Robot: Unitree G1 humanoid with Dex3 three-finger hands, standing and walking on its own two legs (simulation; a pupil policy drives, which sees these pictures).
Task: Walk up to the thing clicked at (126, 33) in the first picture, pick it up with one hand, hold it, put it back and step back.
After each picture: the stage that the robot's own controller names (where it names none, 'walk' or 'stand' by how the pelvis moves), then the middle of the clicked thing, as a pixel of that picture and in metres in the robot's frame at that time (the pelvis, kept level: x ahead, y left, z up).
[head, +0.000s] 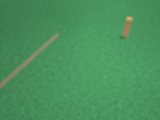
stand; (127, 27) +1.57 -0.51 -0.66
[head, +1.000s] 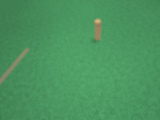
walk; (97, 30) +1.51 -0.06 -0.63
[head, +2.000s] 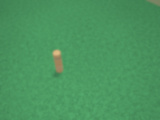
walk; (58, 61) +1.00 +0.28 -0.62
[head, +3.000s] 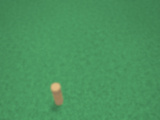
walk; (57, 94) +0.63 +0.22 -0.64
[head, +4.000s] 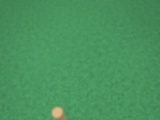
walk; (59, 118) +0.41 +0.20 -0.63
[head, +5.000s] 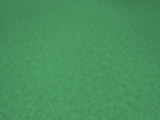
stand; out of the picture +0.37 +0.20 -0.65
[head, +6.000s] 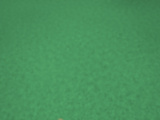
stand; out of the picture +0.39 +0.20 -0.66
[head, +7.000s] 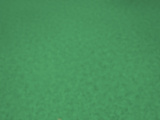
stand; out of the picture +0.39 +0.20 -0.66
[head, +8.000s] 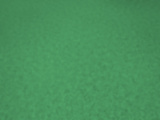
stand; out of the picture +0.37 +0.20 -0.66
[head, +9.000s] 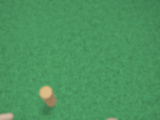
go down; (48, 97) +0.41 +0.20 -0.53
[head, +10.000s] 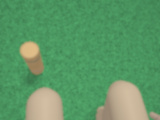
go down; (34, 60) +0.47 +0.20 -0.28
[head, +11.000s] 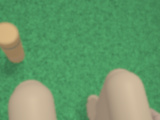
close in; (12, 46) +0.47 +0.22 -0.22
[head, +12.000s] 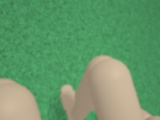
close; out of the picture +0.46 +0.25 -0.17
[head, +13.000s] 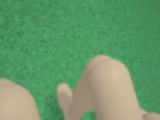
lift; out of the picture +0.45 +0.26 -0.17
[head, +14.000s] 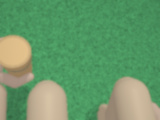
lift; (18, 64) +0.36 +0.23 -0.04
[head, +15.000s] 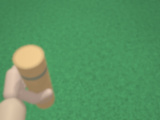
hold; (38, 82) +0.32 +0.16 +0.09
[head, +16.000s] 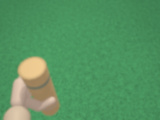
hold; (43, 90) +0.31 +0.15 +0.04
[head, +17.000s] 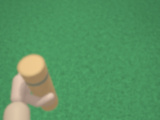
crouch; (42, 87) +0.33 +0.16 +0.01
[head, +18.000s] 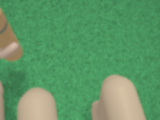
lower; (1, 37) +0.48 +0.21 -0.04
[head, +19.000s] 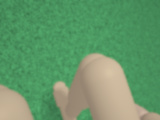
lower; out of the picture +0.46 +0.27 -0.17
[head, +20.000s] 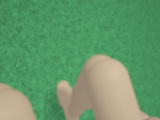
lower; out of the picture +0.46 +0.27 -0.17
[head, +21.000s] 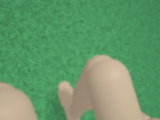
lower; out of the picture +0.46 +0.26 -0.17
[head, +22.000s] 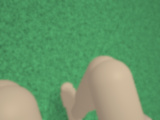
lower; out of the picture +0.45 +0.26 -0.16
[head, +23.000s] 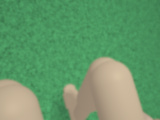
draw back; out of the picture +0.45 +0.23 -0.15
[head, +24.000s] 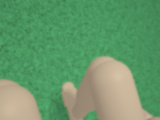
rise; out of the picture +0.45 +0.24 -0.18
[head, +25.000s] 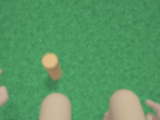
walk; (53, 68) +0.46 +0.17 -0.35
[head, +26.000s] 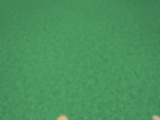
stand; out of the picture +0.38 +0.15 -0.60
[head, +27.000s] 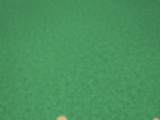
stand; out of the picture +0.38 +0.16 -0.60
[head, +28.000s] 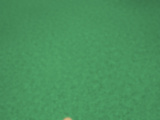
stand; out of the picture +0.39 +0.14 -0.64
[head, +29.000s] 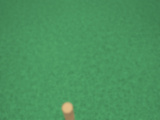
walk; (68, 113) +0.43 +0.13 -0.64
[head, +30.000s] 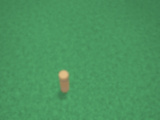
walk; (64, 82) +0.65 +0.15 -0.64
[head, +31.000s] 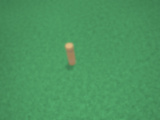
stand; (70, 54) +1.00 +0.22 -0.63
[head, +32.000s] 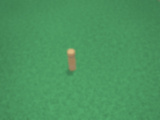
stand; (71, 60) +1.04 +0.16 -0.65
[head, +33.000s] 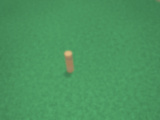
stand; (69, 62) +1.04 +0.17 -0.66
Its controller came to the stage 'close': yes
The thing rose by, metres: 0.69
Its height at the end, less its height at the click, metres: +0.00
